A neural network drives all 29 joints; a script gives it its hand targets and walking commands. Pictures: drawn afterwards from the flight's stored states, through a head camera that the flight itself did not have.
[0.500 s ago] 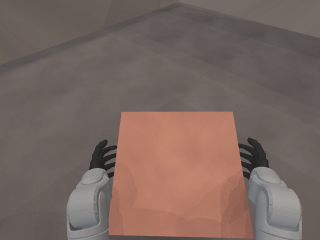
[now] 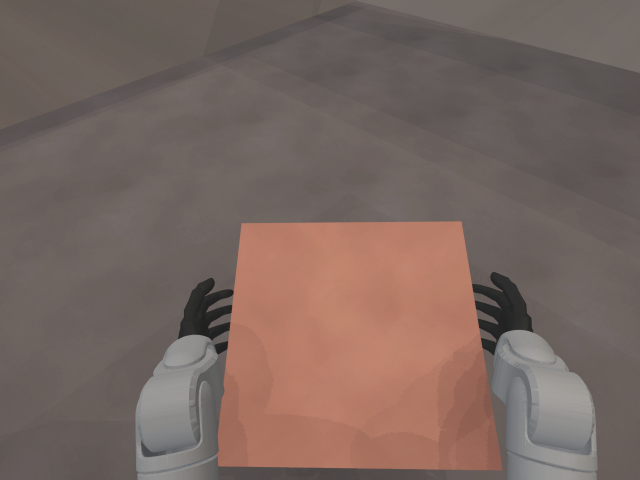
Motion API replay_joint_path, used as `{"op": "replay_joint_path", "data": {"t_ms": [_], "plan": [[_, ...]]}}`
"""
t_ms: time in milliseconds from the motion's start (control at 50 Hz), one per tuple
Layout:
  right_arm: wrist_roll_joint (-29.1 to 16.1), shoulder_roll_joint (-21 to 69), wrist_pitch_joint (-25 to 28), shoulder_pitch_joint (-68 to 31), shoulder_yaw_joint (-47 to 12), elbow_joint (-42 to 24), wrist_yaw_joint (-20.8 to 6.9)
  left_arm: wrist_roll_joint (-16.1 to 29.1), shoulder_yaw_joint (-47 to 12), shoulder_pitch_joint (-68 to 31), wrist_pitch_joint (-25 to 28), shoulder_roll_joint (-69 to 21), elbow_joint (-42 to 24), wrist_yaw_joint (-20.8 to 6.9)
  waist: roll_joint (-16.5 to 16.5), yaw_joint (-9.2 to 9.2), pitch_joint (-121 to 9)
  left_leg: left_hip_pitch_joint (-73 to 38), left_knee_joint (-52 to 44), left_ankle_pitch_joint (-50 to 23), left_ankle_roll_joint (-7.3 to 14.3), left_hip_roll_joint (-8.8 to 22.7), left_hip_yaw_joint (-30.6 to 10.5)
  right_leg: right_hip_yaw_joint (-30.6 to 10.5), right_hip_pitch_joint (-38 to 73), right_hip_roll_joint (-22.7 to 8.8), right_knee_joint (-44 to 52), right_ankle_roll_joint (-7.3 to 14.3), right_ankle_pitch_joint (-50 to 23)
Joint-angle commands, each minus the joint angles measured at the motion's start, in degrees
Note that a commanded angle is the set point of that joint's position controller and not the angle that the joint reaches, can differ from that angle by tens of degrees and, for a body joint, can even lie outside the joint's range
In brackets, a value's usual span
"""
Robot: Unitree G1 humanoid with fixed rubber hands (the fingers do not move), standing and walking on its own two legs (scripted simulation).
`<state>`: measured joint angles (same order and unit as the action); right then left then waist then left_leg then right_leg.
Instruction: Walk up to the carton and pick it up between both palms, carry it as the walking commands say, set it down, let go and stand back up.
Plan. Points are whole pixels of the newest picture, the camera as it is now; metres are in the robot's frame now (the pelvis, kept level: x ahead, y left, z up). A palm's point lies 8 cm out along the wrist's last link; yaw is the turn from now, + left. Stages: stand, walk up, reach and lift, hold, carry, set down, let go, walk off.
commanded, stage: carry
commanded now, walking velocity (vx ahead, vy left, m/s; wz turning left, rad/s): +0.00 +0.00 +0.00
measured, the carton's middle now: (350, 346) +0.29 +0.00 +0.00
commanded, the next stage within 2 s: none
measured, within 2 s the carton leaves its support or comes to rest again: neither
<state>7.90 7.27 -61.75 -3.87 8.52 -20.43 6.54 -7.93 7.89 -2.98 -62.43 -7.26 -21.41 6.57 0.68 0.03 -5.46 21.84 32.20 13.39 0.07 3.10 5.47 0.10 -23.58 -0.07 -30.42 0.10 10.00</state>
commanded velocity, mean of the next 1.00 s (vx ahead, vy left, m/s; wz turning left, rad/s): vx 0.00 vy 0.00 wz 0.00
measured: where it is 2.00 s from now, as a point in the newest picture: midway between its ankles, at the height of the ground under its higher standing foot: outside the picture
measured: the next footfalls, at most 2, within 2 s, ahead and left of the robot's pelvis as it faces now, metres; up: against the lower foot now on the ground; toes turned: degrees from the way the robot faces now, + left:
right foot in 1.74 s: +0.18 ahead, -0.10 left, +0.00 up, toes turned -8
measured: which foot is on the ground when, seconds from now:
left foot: down 0.00-1.00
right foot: down 0.00-1.00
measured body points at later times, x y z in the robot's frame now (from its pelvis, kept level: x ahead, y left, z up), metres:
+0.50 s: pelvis +0.01 +0.00 +0.00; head +0.00 +0.00 +0.45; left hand +0.28 +0.18 +0.06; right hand +0.29 -0.18 +0.06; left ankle +0.03 +0.12 -0.73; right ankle +0.06 -0.12 -0.73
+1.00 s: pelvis +0.02 +0.00 +0.00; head +0.01 +0.00 +0.45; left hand +0.29 +0.18 +0.05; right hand +0.29 -0.18 +0.05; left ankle +0.03 +0.12 -0.73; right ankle +0.06 -0.12 -0.73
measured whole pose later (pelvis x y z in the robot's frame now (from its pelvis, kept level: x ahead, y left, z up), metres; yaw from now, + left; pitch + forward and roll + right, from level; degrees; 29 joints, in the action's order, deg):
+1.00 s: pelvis +0.02 +0.00 +0.00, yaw +0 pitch +2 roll +0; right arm 8.4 7.3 -51.2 -5.8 10.3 -8.2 5.8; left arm -8.5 10.0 -4.7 -52.0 -7.3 -9.6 5.7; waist 0.6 0.5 -4.5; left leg 19.7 32.1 14.9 0.0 2.7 5.5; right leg 0.1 -22.0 -0.5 -31.6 0.0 12.2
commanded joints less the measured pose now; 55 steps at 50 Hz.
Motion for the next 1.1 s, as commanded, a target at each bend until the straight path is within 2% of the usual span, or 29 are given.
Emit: {"op": "replay_joint_path", "data": {"t_ms": [0, 560, 1080], "plan": [[-20.36, 45.74, 0.76, -24.27, -39.64, -4.17, -14.09, 19.78, -39.29, -25.18, 1.24, -44.93, -4.01, -13.33, -0.68, 0.08, -12.45, -5.52, -5.96, 0.58, 1.40, 4.08, -5.33, -4.44, 5.07, -4.36, 4.73, 2.48, -2.15], [-17.12, 41.78, 8.03, -25.54, -33.18, 4.20, -14.05, 16.46, -32.61, -26.43, 8.53, -40.96, 3.74, -13.37, -0.55, 0.29, -12.66, -7.63, -5.67, -0.73, 1.70, 4.20, -4.97, -3.80, 6.55, -5.08, 3.45, 2.39, -5.80], [-15.31, 39.84, 12.09, -25.27, -31.59, 8.17, -13.96, 15.03, -31.07, -26.11, 12.63, -39.06, 7.33, -13.39, -0.64, 0.46, -12.92, -7.46, -5.67, -0.96, 1.97, 4.28, -5.11, -3.77, 6.47, -5.15, 2.94, 2.36, -5.76]]}}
